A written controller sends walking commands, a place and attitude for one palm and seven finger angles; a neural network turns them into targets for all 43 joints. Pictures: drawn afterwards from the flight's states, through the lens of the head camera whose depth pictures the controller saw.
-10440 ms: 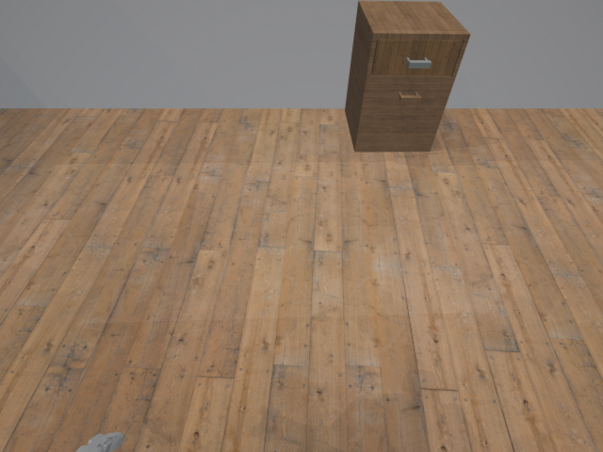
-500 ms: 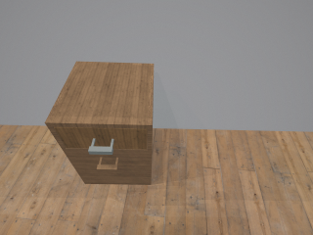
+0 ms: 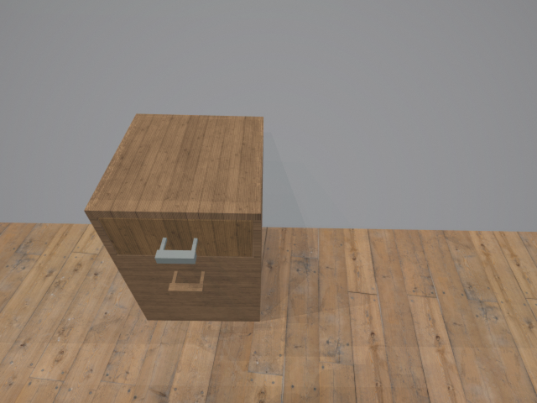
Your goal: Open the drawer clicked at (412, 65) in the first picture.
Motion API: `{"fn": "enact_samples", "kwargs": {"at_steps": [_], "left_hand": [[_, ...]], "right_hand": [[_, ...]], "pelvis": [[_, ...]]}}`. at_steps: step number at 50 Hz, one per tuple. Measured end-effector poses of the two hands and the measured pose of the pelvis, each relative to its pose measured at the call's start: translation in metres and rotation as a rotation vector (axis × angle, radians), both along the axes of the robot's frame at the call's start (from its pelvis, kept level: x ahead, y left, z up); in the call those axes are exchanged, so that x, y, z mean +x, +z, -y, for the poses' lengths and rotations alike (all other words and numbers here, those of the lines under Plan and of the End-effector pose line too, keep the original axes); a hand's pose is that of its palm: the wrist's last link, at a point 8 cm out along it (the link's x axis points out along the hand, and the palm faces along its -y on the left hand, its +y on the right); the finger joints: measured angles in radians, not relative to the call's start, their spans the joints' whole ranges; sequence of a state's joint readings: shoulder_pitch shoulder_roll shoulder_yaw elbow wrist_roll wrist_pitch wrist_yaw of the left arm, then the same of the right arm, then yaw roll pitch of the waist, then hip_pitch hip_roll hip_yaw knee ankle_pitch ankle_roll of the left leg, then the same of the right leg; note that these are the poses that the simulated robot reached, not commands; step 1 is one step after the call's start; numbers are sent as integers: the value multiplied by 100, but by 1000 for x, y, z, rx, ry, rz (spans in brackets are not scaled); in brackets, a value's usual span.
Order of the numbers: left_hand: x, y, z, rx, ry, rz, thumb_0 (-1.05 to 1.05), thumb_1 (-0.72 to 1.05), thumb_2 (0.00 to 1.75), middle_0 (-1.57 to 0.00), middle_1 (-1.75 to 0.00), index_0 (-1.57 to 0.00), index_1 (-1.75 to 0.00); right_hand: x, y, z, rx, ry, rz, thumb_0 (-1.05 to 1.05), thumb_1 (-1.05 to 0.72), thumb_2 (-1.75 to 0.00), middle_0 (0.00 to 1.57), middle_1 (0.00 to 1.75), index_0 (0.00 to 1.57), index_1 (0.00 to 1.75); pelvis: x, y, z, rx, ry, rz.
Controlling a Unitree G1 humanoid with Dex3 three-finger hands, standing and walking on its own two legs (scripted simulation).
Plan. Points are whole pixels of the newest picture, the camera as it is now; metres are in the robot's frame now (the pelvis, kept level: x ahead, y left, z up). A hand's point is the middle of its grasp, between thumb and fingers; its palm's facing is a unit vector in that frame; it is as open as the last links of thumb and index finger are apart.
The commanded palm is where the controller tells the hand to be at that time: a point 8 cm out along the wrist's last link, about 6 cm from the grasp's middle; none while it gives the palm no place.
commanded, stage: raise the hand with hooked fingers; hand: left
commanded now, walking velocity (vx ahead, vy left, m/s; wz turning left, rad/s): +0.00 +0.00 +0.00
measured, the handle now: (178, 249) +0.53 +0.27 -0.24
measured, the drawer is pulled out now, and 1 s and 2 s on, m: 0.00 0.00 0.00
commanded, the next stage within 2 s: move the hooked fingers above the handle in 2.00 s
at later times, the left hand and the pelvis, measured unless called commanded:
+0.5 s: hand (142, 396) +0.15 +0.20 -0.07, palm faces -0.12 -0.23 -0.97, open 8.4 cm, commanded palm +0.14 +0.23 -0.02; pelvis -0.02 -0.01 -0.03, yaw -3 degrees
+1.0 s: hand (137, 329) +0.23 +0.22 -0.02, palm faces -0.10 -0.12 -0.99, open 11.4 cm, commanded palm +0.22 +0.22 +0.05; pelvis +0.01 -0.03 -0.02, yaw +0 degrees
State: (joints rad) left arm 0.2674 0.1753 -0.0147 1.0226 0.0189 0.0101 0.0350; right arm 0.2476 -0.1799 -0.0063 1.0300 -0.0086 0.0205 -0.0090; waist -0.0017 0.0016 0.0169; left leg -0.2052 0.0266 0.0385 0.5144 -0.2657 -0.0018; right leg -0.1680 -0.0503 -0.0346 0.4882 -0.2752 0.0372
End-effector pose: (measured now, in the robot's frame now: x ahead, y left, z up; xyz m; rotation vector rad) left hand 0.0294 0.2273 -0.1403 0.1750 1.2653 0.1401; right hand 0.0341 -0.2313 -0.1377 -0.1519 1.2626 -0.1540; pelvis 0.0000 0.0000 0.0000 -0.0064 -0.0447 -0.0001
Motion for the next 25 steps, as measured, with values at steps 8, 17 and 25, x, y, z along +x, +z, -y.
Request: {"fn": "enact_samples", "kwargs": {"at_steps": [8,17,25], "left_hand": [[-14,13,-7,60,-79,20,1,91,90,-21,-30,-20,-30],[131,149,-6,713,-540,759,1,80,85,-21,-37,-21,-37],[108,125,20,959,-867,711,0,64,78,-22,-47,-22,-47]], "right_hand": [[-15,4,-4,-24,10,11,1,-91,-90,20,30,20,30],[75,20,1,-32,50,523,1,-91,-90,20,30,20,30],[143,43,14,-36,172,592,1,-91,-90,20,30,20,30]], "pelvis": [[-8,-1,-5,3,-16,-9],[-24,-18,-3,29,-5,-98],[-25,-31,13,49,-49,-172]]}}
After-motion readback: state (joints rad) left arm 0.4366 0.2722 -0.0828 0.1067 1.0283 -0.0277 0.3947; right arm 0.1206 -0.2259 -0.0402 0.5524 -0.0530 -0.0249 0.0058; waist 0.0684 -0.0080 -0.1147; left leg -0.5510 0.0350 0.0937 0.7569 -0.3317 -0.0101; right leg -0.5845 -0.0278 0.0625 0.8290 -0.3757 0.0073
